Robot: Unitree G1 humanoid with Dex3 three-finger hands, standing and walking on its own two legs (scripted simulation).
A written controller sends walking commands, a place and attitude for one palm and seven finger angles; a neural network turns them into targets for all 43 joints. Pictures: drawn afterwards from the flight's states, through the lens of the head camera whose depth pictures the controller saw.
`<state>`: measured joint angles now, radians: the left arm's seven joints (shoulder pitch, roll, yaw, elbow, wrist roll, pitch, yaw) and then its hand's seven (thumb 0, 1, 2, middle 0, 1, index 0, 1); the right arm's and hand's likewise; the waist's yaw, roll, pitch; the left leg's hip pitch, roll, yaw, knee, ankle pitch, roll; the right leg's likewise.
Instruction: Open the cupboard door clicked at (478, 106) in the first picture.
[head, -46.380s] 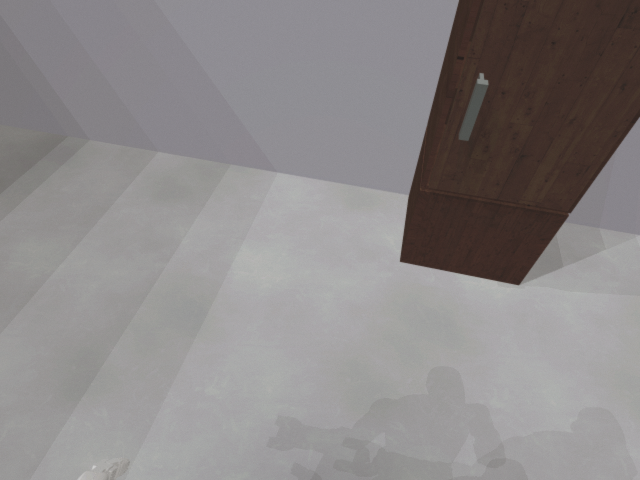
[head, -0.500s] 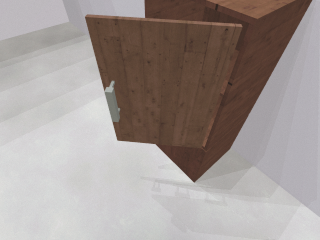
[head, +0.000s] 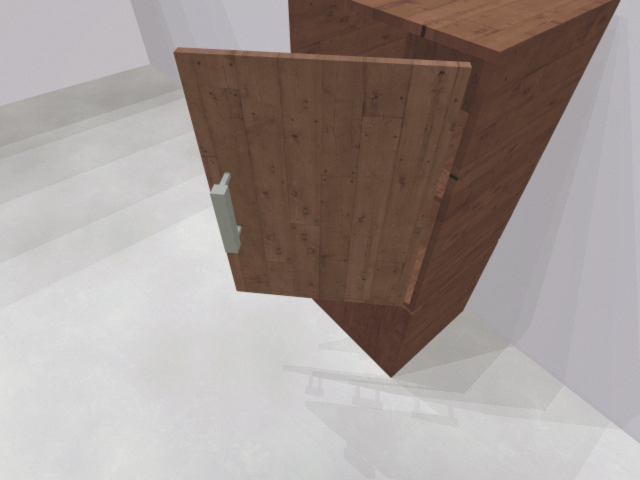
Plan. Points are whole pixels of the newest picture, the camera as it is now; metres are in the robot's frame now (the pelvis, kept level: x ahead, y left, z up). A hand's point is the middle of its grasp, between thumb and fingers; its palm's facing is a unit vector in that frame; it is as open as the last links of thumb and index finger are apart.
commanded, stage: look again from close up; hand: left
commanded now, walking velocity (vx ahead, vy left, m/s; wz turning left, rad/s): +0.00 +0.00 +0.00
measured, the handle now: (229, 213) +0.58 +0.21 -0.04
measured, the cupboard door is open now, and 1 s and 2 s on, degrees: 43 43 43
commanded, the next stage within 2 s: come to a stop and stand still in 0.56 s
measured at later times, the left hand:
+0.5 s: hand out of the picture +0.09 +0.25 -0.13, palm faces +0.00 -0.94 -0.34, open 7.4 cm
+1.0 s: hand out of the picture +0.01 +0.20 -0.16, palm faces -0.01 -0.97 -0.24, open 7.4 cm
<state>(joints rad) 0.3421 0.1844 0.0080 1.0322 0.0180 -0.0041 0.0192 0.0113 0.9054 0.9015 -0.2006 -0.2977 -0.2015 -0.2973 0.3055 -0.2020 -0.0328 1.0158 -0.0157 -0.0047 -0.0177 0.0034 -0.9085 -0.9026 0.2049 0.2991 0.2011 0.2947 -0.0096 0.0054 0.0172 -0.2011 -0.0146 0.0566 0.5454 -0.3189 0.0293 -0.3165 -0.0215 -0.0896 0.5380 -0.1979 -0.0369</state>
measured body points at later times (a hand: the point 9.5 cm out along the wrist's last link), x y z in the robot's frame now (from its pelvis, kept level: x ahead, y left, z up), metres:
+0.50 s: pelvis -0.01 +0.01 +0.01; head -0.02 +0.00 +0.46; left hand +0.09 +0.30 -0.11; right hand +0.07 -0.28 -0.12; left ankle -0.01 +0.10 -0.73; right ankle +0.06 -0.10 -0.73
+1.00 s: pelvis +0.01 +0.02 +0.01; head +0.01 -0.01 +0.46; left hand +0.01 +0.25 -0.14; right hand +0.03 -0.21 -0.16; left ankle -0.01 +0.10 -0.73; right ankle +0.06 -0.10 -0.73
